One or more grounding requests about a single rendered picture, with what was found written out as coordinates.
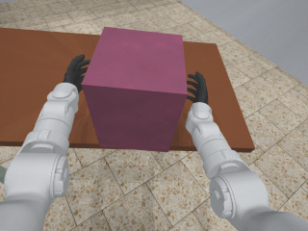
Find robot right hand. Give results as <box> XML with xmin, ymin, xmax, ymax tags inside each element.
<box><xmin>187</xmin><ymin>71</ymin><xmax>208</xmax><ymax>105</ymax></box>

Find robot left hand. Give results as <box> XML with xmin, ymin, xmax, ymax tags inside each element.
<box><xmin>63</xmin><ymin>54</ymin><xmax>91</xmax><ymax>93</ymax></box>

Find carton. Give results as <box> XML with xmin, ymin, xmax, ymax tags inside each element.
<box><xmin>81</xmin><ymin>27</ymin><xmax>188</xmax><ymax>152</ymax></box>

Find robot right upper arm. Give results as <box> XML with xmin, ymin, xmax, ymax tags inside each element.
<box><xmin>209</xmin><ymin>169</ymin><xmax>308</xmax><ymax>231</ymax></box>

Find robot left forearm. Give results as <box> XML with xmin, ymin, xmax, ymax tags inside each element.
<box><xmin>4</xmin><ymin>82</ymin><xmax>79</xmax><ymax>195</ymax></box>

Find robot left upper arm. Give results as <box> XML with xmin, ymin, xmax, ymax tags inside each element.
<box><xmin>0</xmin><ymin>152</ymin><xmax>69</xmax><ymax>231</ymax></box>

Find robot right forearm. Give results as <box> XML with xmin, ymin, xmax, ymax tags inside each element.
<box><xmin>185</xmin><ymin>102</ymin><xmax>269</xmax><ymax>200</ymax></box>

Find table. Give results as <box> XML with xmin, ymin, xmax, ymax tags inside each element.
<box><xmin>0</xmin><ymin>27</ymin><xmax>255</xmax><ymax>184</ymax></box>

